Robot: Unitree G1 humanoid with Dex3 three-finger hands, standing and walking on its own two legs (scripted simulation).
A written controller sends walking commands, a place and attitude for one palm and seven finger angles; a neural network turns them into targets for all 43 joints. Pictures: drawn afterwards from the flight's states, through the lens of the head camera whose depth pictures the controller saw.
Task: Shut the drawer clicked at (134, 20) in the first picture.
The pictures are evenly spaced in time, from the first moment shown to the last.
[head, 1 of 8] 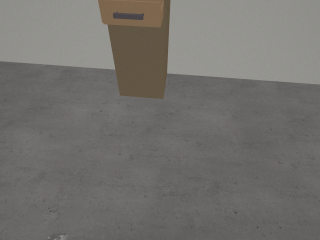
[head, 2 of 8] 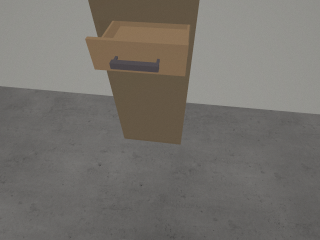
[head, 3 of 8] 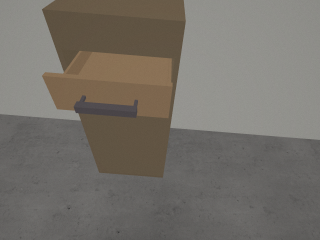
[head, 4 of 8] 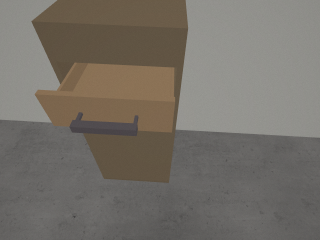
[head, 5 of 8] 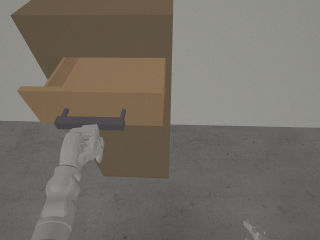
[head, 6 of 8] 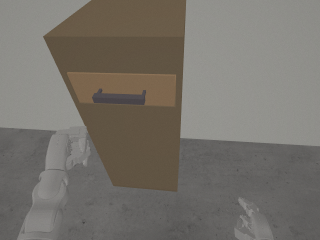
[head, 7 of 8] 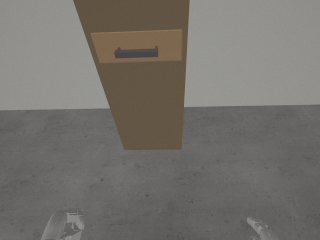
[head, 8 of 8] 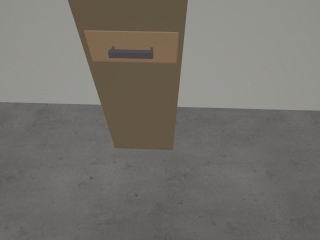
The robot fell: no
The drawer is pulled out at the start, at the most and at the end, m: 0.16 0.16 0.00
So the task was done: yes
